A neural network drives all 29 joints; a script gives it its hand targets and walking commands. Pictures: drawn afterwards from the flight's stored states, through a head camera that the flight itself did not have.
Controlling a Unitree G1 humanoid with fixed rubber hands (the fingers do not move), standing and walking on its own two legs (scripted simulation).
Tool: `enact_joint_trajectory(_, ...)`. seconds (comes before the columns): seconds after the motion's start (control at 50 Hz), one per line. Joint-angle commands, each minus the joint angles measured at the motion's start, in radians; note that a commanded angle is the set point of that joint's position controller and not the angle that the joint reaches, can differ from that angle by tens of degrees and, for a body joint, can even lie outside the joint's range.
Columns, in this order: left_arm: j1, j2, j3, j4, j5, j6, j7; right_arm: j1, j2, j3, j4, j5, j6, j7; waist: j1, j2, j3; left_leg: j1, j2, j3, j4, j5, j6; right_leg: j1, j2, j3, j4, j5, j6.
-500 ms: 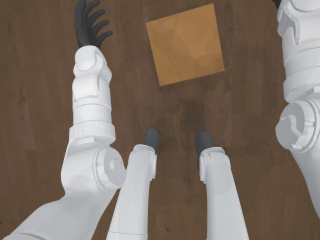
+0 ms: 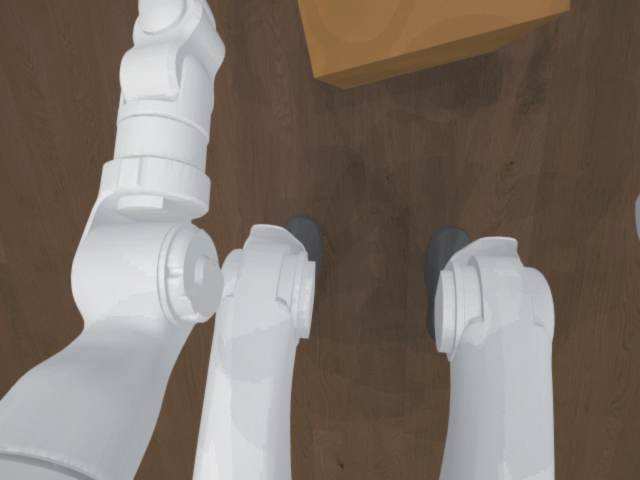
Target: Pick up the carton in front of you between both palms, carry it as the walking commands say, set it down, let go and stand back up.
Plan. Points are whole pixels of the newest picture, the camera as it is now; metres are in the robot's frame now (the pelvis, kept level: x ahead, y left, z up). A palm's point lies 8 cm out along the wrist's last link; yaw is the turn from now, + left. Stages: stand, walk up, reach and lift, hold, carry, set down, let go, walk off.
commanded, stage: reach and lift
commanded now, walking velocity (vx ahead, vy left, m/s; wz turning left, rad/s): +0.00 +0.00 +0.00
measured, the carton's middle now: out of the picture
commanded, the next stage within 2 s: none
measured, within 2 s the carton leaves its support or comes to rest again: leaves its support in 1.08 s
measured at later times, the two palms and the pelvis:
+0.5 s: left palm out of the picture +0.55 +0.13 -0.23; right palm out of the picture +0.60 -0.21 -0.23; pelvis +0.00 +0.00 -0.05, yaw +1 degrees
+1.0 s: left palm out of the picture +0.56 +0.11 -0.22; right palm out of the picture +0.59 -0.19 -0.23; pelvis +0.00 -0.01 -0.06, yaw +1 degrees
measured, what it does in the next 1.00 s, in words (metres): lowers itself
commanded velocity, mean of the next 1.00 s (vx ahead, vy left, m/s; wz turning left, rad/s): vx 0.00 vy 0.00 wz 0.00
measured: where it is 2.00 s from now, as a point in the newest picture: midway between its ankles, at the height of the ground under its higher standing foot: (368, 296)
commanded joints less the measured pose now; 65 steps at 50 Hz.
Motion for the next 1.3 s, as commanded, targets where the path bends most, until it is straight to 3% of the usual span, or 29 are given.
enact_joint_trajectory(0.0,-0.296,0.129,0.003,-0.04,0.002,-0.018,-0.005,-0.375,-0.117,0.008,-0.038,0.012,-0.014,0.009,0.027,-0.202,-1.217,0.557,0.014,0.136,-0.055,0.23,0.012,0.707,-0.063,-0.074,-0.143,0.208,-0.002)
enact_joint_trajectory(0.1,-0.363,0.148,0.007,0.047,0.017,-0.045,-0.019,-0.422,-0.123,0.026,0.032,0.022,-0.036,0.014,0.02,-0.162,-1.099,0.546,0.013,0.128,0.025,0.25,0.013,0.618,-0.075,-0.06,-0.072,0.204,-0.009)
enact_joint_trajectory(0.16,-0.404,0.166,-0.01,0.059,0.015,-0.069,-0.018,-0.461,-0.139,0.023,0.01,0.038,-0.061,0.01,0.0,-0.116,-1.085,0.599,0.012,0.119,0.068,0.31,0.02,0.565,-0.073,-0.061,-0.031,0.244,-0.016)
enact_joint_trajectory(0.18,-0.416,0.167,-0.013,0.047,0.01,-0.076,-0.016,-0.47,-0.144,0.029,-0.001,0.044,-0.069,0.008,0.01,-0.111,-1.088,0.589,0.01,0.122,0.077,0.328,0.021,0.579,-0.073,-0.055,-0.017,0.266,-0.018)
enact_joint_trajectory(0.3,-0.396,0.13,-0.069,0.041,-0.052,-0.087,-0.003,-0.474,-0.157,0.066,0.002,0.062,-0.081,0.003,-0.013,-0.136,-1.144,0.649,-0.001,0.117,0.124,0.425,0.025,0.659,-0.071,-0.063,0.036,0.377,-0.018)
enact_joint_trajectory(0.36,-0.347,0.116,-0.071,0.056,-0.057,-0.085,0.001,-0.448,-0.13,0.084,0.01,0.07,-0.078,0.005,-0.009,-0.156,-1.16,0.637,-0.01,0.123,0.128,0.436,0.026,0.695,-0.071,-0.062,0.039,0.407,-0.015)
enact_joint_trajectory(0.48,-0.317,0.104,-0.018,0.068,-0.004,-0.088,-0.002,-0.402,-0.075,0.077,0.039,0.053,-0.07,0.012,0.011,-0.157,-1.053,0.553,-0.016,0.127,0.118,0.386,0.025,0.632,-0.069,-0.049,0.019,0.358,-0.01)
enact_joint_trajectory(0.62,-0.363,0.036,-0.011,0.056,0.02,-0.081,-0.014,-0.448,-0.007,0.075,0.015,0.028,-0.061,0.014,-0.001,-0.155,-0.986,0.55,-0.022,0.129,0.105,0.318,0.027,0.615,-0.063,-0.052,-0.006,0.281,-0.017)
enact_joint_trajectory(0.7,-0.408,-0.147,0.01,0.059,0.073,-0.061,-0.051,-0.478,0.201,0.068,0.016,-0.019,-0.039,0.053,-0.004,-0.158,-0.911,0.565,-0.046,0.129,0.106,0.265,0.032,0.613,-0.042,-0.062,-0.01,0.234,-0.018)
enact_joint_trajectory(0.74,-0.506,-0.426,-0.037,0.047,0.106,-0.034,-0.119,-0.524,0.506,0.094,0.003,-0.038,-0.019,0.127,-0.003,-0.157,-0.87,0.555,-0.063,0.132,0.112,0.247,0.039,0.584,-0.024,-0.067,-0.005,0.221,-0.023)
enact_joint_trajectory(0.78,-0.572,-0.653,-0.066,0.032,0.12,0.002,-0.206,-0.487,0.772,0.082,0.001,-0.065,0.008,0.211,-0.024,-0.163,-0.818,0.521,-0.073,0.134,0.122,0.23,0.045,0.54,-0.014,-0.076,0.003,0.221,-0.03)
enact_joint_trajectory(0.86,-0.584,-0.826,-0.106,0.005,0.098,0.041,-0.284,-0.381,0.963,0.043,-0.05,-0.081,0.044,0.276,-0.073,-0.097,-0.809,0.457,-0.086,0.13,0.135,0.24,0.056,0.496,-0.001,-0.091,0.02,0.264,-0.052)
enact_joint_trajectory(0.92,-0.602,-0.888,-0.153,-0.015,0.059,0.049,-0.295,-0.37,1.027,0.055,-0.113,-0.067,0.054,0.282,-0.09,-0.076,-0.871,0.436,-0.088,0.131,0.145,0.267,0.059,0.531,0.003,-0.095,0.029,0.315,-0.058)
enact_joint_trajectory(0.98,-0.635,-0.947,-0.215,-0.055,0.008,0.054,-0.296,-0.391,1.092,0.094,-0.199,-0.04,0.062,0.277,-0.094,-0.095,-1.009,0.431,-0.093,0.14,0.15,0.326,0.056,0.63,0.005,-0.1,0.034,0.407,-0.052)
enact_joint_trajectory(1.08,-0.685,-1.036,-0.335,-0.213,-0.059,0.075,-0.277,-0.464,1.222,0.198,-0.43,0.036,0.074,0.252,-0.08,-0.16,-1.475,0.489,-0.109,0.157,0.13,0.481,0.049,0.94,0.019,-0.113,0.049,0.687,-0.027)
enact_joint_trajectory(1.14,-0.703,-1.078,-0.402,-0.307,-0.057,0.095,-0.261,-0.485,1.274,0.23,-0.569,0.058,0.088,0.223,-0.074,-0.192,-1.76,0.542,-0.116,0.159,0.086,0.533,0.038,1.117,0.037,-0.126,0.03,0.807,-0.01)
enact_joint_trajectory(1.2,-0.67,-1.094,-0.434,-0.365,-0.017,0.115,-0.256,-0.415,1.343,0.23,-0.586,0.037,0.118,0.202,-0.06,-0.201,-1.793,0.564,-0.123,0.161,0.027,0.481,0.037,1.077,0.062,-0.147,-0.034,0.719,0.004)
enact_joint_trajectory(1.28,-0.571,-1.096,-0.346,-0.262,0.096,0.149,-0.28,-0.232,1.392,0.09,-0.361,-0.074,0.162,0.215,-0.038,-0.163,-1.411,0.495,-0.118,0.154,-0.08,0.264,0.044,0.765,0.079,-0.163,-0.177,0.365,0.0)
